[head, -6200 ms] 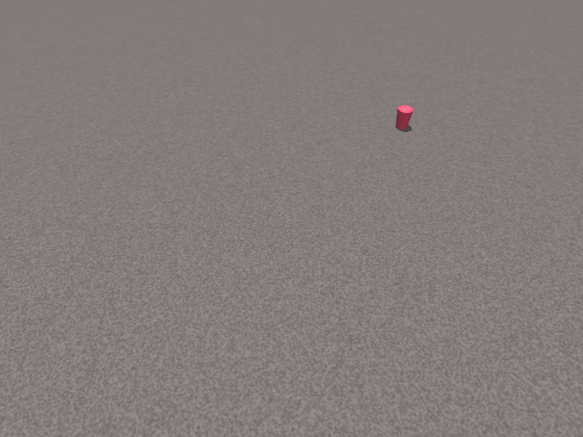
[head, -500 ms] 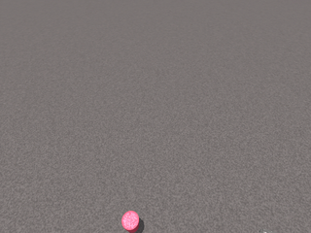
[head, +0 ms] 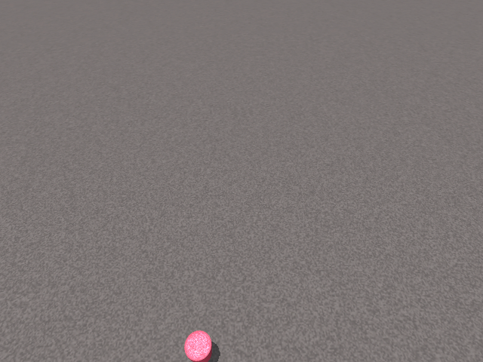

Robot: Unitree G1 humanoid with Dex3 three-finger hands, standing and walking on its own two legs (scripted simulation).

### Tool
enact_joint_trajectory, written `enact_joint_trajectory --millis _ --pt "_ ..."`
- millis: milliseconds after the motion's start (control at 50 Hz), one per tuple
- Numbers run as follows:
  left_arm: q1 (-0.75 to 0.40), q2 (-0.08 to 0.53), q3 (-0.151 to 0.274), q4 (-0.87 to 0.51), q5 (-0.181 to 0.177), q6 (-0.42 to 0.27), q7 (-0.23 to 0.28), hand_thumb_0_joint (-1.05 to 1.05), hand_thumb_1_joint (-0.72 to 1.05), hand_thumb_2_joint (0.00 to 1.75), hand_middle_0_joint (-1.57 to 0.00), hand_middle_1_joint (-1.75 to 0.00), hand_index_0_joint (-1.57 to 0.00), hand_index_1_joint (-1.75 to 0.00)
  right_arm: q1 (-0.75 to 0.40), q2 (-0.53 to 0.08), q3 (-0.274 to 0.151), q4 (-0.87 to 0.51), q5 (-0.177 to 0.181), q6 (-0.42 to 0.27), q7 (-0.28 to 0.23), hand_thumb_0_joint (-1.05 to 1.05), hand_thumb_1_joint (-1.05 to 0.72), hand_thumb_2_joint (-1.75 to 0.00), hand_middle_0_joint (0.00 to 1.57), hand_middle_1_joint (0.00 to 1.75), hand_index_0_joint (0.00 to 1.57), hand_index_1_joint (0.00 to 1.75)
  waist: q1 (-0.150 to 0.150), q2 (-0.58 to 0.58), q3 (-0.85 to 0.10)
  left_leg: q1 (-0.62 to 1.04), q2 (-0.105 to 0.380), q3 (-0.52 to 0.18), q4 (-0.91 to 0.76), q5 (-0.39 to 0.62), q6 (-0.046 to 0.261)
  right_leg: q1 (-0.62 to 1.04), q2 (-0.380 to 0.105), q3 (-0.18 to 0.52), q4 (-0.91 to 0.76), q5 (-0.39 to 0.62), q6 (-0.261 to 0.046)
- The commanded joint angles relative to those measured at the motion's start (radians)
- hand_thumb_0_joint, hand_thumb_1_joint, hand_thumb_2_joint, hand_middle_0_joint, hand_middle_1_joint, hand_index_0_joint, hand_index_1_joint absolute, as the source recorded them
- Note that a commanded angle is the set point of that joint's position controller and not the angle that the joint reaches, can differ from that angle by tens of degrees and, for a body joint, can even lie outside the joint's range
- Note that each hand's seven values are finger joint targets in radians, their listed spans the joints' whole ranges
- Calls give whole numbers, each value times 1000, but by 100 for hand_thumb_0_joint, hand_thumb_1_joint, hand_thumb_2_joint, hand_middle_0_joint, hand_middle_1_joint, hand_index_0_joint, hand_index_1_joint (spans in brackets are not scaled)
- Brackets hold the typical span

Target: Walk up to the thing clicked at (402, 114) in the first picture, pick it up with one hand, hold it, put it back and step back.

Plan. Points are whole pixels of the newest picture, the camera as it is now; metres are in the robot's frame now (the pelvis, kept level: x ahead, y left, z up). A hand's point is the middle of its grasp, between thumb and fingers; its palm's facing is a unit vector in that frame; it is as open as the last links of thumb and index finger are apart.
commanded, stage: walk up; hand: left
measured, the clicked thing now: (200, 349) +0.33 +0.18 -0.72
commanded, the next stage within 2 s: stand in 0.32 s
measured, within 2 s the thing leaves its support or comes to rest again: neither
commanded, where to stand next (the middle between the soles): +0.03 -0.01 m, yaw +0 degrees
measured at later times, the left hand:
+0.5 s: hand out of the picture +0.08 +0.25 -0.16, palm faces -0.01 -0.94 -0.34, open 7.4 cm
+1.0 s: hand out of the picture +0.08 +0.25 -0.16, palm faces -0.02 -0.94 -0.34, open 7.4 cm
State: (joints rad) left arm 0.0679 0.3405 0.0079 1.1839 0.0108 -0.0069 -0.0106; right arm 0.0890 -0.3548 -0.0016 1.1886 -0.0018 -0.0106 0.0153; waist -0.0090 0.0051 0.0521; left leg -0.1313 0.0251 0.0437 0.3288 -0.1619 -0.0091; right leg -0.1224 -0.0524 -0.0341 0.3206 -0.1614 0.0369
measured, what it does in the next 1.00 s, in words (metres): stands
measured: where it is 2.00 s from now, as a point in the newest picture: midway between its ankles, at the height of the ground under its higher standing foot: outside the picture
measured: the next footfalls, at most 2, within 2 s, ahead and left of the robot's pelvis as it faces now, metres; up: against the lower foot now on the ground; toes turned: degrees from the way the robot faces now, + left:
none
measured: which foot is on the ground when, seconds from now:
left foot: down 0.00-1.00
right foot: down 0.00-1.00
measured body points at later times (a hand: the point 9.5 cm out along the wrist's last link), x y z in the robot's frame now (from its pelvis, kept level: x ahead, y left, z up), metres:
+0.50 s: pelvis +0.01 +0.00 +0.00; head +0.01 +0.00 +0.45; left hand +0.08 +0.30 -0.13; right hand +0.09 -0.30 -0.13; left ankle +0.01 +0.12 -0.75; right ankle +0.01 -0.14 -0.75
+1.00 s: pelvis +0.01 +0.00 +0.00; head +0.02 -0.01 +0.45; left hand +0.08 +0.30 -0.13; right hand +0.09 -0.30 -0.13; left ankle +0.01 +0.12 -0.75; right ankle +0.01 -0.14 -0.75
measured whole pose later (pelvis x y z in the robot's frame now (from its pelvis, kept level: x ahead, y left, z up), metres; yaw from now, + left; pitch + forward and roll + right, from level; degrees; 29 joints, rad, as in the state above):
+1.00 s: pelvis +0.01 +0.00 +0.00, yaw +1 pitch -2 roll +0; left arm 0.11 0.35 0.00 1.14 0.02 -0.01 -0.01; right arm 0.09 -0.35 0.00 1.15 -0.01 -0.01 0.01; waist 0.00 0.01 0.04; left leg -0.11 0.03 0.03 0.32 -0.17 -0.02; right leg -0.10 -0.05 -0.05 0.31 -0.18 0.03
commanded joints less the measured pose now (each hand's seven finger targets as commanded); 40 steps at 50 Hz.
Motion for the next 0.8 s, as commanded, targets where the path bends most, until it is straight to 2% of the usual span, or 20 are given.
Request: enact_joint_trajectory --millis 0,60,280,320,360,420,480,600,640,740,780 --pt "-63 213 36 -64 -5 -19 13 0 90 90 -20 -30 -20 -30 -67 -213 -36 -71 -2 -22 -17 0 -90 -90 20 30 20 30 4 -7 -92 -8 104 -105 -65 55 23 27 -87 79 -55 80 -38" --pt "-47 211 36 -61 -5 -18 13 0 90 90 -20 -30 -20 -30 -73 -215 -37 -73 0 -22 -17 0 -90 -90 20 30 20 30 11 -3 -91 -2 106 -106 -66 63 26 23 -85 76 -51 88 -38" --pt "-51 208 37 -66 -3 -17 13 0 90 90 -20 -30 -20 -30 -65 -210 -39 -76 -3 -21 -18 0 -90 -90 20 30 20 30 7 0 -88 4 107 -109 -73 70 23 22 -85 74 -46 90 -37" --pt "-35 216 37 -69 1 -17 16 0 90 90 -20 -30 -20 -30 -68 -208 -40 -88 -9 -18 -19 0 -90 -90 20 30 20 30 7 -13 -73 9 112 -115 -71 62 16 1 -89 77 -56 42 -38" --pt "-38 215 36 -75 1 -18 15 0 90 90 -20 -30 -20 -30 -55 -208 -39 -89 -10 -18 -19 0 -90 -90 20 30 20 30 2 -2 -72 -3 110 -111 -69 59 16 12 -97 83 -62 57 -42" --pt "-26 211 35 -81 0 -21 15 0 90 90 -20 -30 -20 -30 -66 -212 -39 -94 -8 -23 -19 0 -90 -90 20 30 20 30 9 4 -91 24 118 -115 -61 134 16 19 -97 81 -55 95 -39" --pt "-27 214 35 -86 2 -22 16 0 90 90 -20 -30 -20 -30 -63 -208 -39 -98 -8 -24 -19 0 -90 -90 20 30 20 30 6 -14 -96 36 119 -112 -53 163 16 22 -96 72 -51 120 -38" --pt "-26 219 34 -92 0 -23 18 0 90 90 -20 -30 -20 -30 -55 -206 -37 -102 -9 -18 -19 0 -90 -90 20 30 20 30 2 -11 -95 29 118 -105 -50 143 20 33 -102 76 -57 126 -41" --pt "-11 221 34 -91 -1 -23 17 0 90 90 -20 -30 -20 -30 -64 -211 -38 -103 -7 -19 -19 0 -90 -90 20 30 20 30 8 -8 -95 41 119 -106 -47 151 22 31 -101 76 -59 136 -40" --pt "-13 221 31 -94 2 -23 19 0 90 90 -20 -30 -20 -30 -60 -209 -38 -105 -7 -16 -18 0 -90 -90 20 30 20 30 6 -15 -71 20 118 -113 -60 100 18 19 -96 72 -68 65 -38" --pt "-5 222 32 -95 2 -23 17 0 90 90 -20 -30 -20 -30 -60 -212 -38 -106 -6 -15 -18 0 -90 -90 20 30 20 30 8 -8 -83 28 118 -109 -56 107 22 24 -99 76 -72 92 -39"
